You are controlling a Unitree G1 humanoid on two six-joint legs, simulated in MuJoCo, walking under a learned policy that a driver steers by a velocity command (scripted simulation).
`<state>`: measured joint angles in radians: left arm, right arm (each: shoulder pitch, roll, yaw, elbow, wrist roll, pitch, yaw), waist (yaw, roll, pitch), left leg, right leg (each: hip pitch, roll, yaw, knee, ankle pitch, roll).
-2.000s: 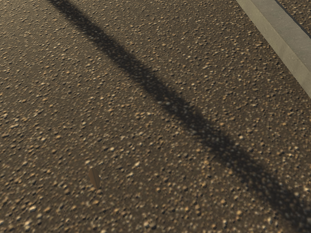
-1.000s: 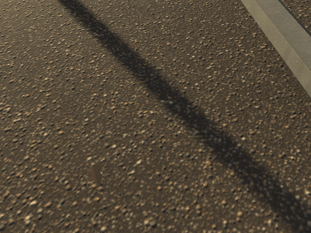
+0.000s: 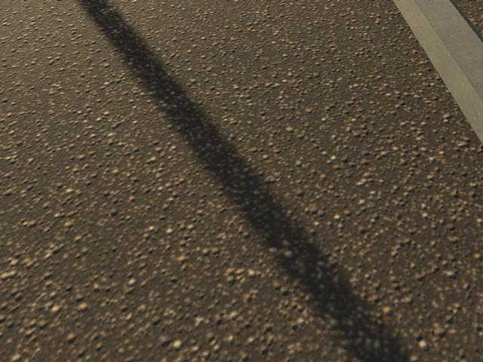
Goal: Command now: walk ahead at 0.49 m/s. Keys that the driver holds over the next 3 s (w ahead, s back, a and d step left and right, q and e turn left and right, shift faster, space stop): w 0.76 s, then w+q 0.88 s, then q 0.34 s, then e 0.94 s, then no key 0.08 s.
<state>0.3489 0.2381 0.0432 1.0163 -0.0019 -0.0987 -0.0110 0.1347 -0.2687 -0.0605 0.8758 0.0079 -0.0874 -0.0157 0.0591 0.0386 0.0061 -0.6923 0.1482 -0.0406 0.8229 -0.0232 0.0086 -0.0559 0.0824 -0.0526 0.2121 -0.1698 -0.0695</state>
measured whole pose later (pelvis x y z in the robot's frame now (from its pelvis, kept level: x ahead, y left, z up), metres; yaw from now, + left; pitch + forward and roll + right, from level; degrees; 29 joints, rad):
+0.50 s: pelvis +0.29 +0.07 +0.00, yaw +0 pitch +1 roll +1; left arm 0.13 0.28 0.06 0.91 -0.01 -0.07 0.01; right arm 0.34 -0.23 -0.05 0.95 0.00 -0.10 0.02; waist -0.04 -0.04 0.01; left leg -0.11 -0.07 0.07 0.24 -0.15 0.08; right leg -0.66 -0.13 0.04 0.92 -0.12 -0.02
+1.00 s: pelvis +0.57 +0.00 +0.00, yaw +4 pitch +0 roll -1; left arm 0.25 0.23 0.07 0.98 0.01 -0.11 -0.02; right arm 0.23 -0.27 -0.08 0.93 0.04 -0.05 -0.02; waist 0.03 0.05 0.03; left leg -0.59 0.10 -0.08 1.10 -0.24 0.05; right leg -0.16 0.04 -0.14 0.32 -0.16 -0.07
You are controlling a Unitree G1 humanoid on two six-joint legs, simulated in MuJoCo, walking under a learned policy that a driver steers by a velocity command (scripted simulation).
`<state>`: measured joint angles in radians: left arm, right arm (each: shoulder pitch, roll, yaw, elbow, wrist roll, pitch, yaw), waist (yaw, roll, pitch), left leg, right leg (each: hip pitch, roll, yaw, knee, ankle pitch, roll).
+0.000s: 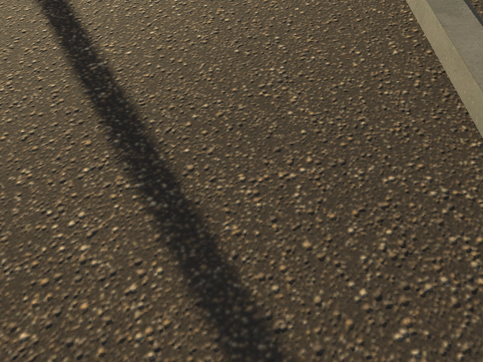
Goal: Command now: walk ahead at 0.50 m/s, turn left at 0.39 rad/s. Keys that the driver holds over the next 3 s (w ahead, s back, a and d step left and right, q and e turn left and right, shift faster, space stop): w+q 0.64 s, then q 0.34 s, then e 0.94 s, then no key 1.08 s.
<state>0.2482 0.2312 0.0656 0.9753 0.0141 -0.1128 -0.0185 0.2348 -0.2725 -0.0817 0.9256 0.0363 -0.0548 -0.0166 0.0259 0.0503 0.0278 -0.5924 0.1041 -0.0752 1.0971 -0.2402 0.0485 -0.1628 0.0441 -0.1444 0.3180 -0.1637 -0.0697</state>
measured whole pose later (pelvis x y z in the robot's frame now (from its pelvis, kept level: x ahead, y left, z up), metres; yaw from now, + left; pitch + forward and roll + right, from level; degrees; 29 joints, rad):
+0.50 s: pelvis +0.27 +0.08 -0.01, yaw +17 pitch +1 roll +0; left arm 0.15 0.27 0.07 0.86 -0.01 -0.12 0.00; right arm 0.24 -0.27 -0.09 0.80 0.01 -0.06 0.03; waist -0.01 -0.01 0.06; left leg -0.31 -0.10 0.01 0.45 -0.16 0.11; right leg -0.47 -0.08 0.05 1.18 -0.36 0.00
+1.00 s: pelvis +0.51 +0.10 -0.01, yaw +35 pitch +2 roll -1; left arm 0.07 0.24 0.05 0.76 0.03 -0.05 0.01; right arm 0.25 -0.32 -0.09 0.69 0.02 0.04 -0.04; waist -0.01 0.03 0.07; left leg -0.53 0.00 -0.05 1.18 -0.49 -0.06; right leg -0.38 -0.01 -0.07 0.45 -0.10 -0.03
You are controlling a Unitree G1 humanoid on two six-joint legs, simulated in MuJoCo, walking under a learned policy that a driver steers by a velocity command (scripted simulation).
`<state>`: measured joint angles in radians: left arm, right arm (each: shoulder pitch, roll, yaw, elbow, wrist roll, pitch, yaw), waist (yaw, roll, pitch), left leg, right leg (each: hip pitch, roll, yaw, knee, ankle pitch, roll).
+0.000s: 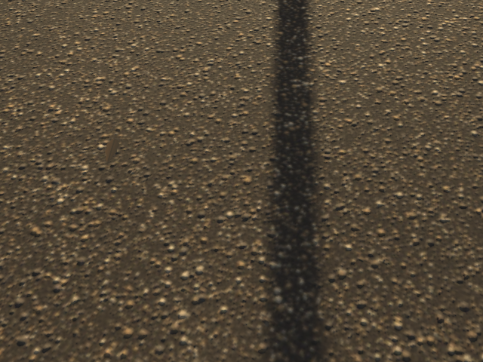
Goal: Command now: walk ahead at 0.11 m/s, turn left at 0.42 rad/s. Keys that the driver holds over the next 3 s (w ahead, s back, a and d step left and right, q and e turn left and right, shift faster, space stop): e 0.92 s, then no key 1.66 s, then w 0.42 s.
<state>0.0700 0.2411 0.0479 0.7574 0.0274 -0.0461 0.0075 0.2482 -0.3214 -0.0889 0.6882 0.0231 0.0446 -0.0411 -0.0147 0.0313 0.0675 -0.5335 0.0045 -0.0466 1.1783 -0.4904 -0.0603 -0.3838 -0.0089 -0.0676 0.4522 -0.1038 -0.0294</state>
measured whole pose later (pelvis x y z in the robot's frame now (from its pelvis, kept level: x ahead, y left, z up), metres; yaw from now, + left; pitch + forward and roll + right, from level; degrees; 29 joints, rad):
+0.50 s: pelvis +0.05 -0.01 -0.01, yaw -9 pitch +1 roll +1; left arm 0.19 0.31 0.08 0.79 -0.01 0.03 -0.03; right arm 0.13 -0.28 -0.08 0.68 0.00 0.03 -0.05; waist 0.02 0.03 0.03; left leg -0.33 0.10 0.08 0.70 -0.39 -0.06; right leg -0.33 0.01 -0.07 0.65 -0.32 -0.04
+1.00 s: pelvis +0.06 +0.01 +0.00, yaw -26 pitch +2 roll +1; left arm 0.16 0.32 0.08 0.66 -0.02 0.06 0.02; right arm 0.14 -0.29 -0.09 0.71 0.01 -0.03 -0.02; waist 0.02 -0.02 0.03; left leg -0.29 -0.04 -0.09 0.51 -0.24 -0.05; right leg -0.32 0.13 0.22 0.53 -0.22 -0.04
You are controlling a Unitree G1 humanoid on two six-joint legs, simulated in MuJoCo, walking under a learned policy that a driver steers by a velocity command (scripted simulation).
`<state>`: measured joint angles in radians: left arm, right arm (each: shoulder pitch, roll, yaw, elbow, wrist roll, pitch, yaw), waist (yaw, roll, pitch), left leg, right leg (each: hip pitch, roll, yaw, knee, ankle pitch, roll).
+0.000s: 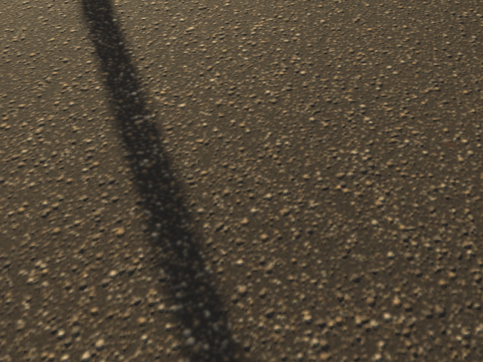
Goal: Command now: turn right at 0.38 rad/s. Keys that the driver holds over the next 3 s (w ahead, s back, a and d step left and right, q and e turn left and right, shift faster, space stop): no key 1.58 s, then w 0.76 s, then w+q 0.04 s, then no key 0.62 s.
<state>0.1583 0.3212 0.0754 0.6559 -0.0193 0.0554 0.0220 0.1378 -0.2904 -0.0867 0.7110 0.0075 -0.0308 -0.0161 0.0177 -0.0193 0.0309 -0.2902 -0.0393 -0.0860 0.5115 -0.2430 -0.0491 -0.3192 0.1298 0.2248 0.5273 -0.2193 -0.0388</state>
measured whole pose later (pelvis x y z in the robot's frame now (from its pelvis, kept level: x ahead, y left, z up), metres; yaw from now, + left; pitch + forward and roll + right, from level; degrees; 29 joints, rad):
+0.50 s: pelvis -0.01 -0.01 +0.00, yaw -3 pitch -1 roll +0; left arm 0.21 0.23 0.03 0.73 0.02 0.02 0.01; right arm 0.19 -0.25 -0.03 0.78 -0.02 -0.02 -0.01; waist -0.01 0.02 0.03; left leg -0.23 0.02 -0.05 0.50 -0.26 -0.05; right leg -0.19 0.02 0.06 0.52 -0.31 0.00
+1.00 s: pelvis +0.00 -0.02 +0.00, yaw -3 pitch -2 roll +0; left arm 0.24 0.23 0.03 0.84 0.01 0.00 0.02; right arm 0.21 -0.25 -0.04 0.96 0.00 0.00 -0.04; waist -0.01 0.00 0.04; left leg -0.21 0.04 -0.06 0.50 -0.27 -0.06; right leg -0.17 0.03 0.05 0.51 -0.31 -0.01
